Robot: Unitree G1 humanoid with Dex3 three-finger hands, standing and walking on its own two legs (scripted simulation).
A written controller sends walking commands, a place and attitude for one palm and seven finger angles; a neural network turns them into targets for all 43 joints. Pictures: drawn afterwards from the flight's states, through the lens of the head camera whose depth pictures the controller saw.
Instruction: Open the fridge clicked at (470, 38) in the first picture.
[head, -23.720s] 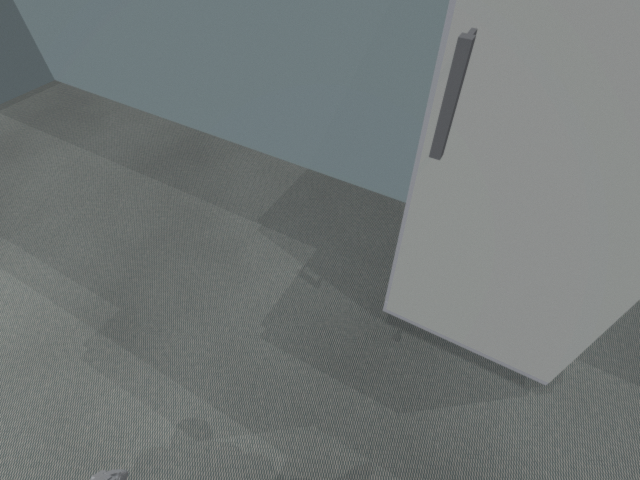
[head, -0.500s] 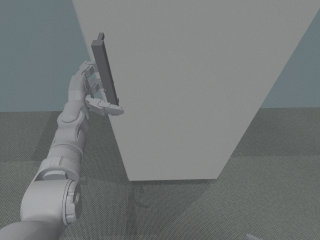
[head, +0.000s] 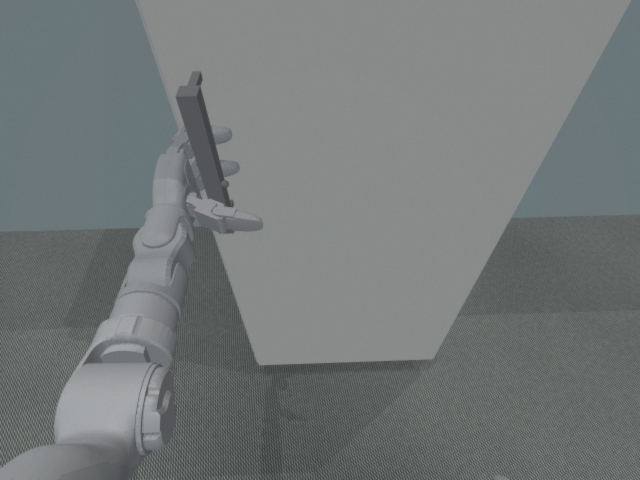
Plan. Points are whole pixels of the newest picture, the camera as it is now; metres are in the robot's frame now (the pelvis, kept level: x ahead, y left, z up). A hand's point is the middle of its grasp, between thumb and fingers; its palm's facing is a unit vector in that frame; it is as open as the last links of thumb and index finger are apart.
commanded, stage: slide the fingers in behind the handle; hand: left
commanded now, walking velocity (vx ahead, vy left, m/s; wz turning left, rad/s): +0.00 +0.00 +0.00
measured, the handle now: (213, 161) +0.50 +0.15 +0.13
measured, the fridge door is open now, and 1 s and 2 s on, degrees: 0 0 4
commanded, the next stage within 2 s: grip the handle and tug to test in 0.38 s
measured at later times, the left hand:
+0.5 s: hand (225, 181) +0.45 +0.13 +0.14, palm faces +0.01 -1.00 +0.02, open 14.0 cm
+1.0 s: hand (220, 181) +0.45 +0.13 +0.14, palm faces +0.01 -1.00 +0.01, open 8.2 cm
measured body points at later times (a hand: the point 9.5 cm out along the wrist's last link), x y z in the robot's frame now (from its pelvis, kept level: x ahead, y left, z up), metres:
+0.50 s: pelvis -0.01 +0.00 +0.00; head +0.03 -0.01 +0.45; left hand +0.45 +0.18 +0.14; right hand +0.06 -0.26 -0.12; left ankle -0.01 +0.11 -0.73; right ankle +0.01 -0.11 -0.73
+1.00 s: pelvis +0.00 +0.00 +0.00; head +0.03 +0.00 +0.45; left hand +0.45 +0.19 +0.14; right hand +0.08 -0.25 -0.12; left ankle -0.01 +0.11 -0.73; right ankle +0.01 -0.11 -0.73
